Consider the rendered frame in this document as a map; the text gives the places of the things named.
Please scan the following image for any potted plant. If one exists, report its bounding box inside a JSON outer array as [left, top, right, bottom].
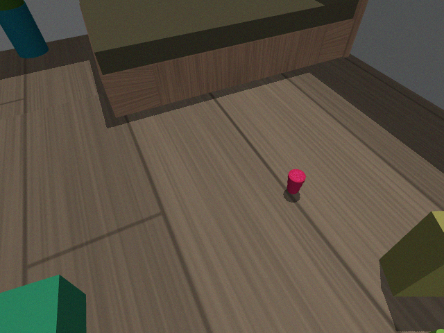
[[0, 0, 49, 58]]

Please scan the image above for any bed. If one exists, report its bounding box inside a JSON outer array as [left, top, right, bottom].
[[79, 0, 368, 118]]

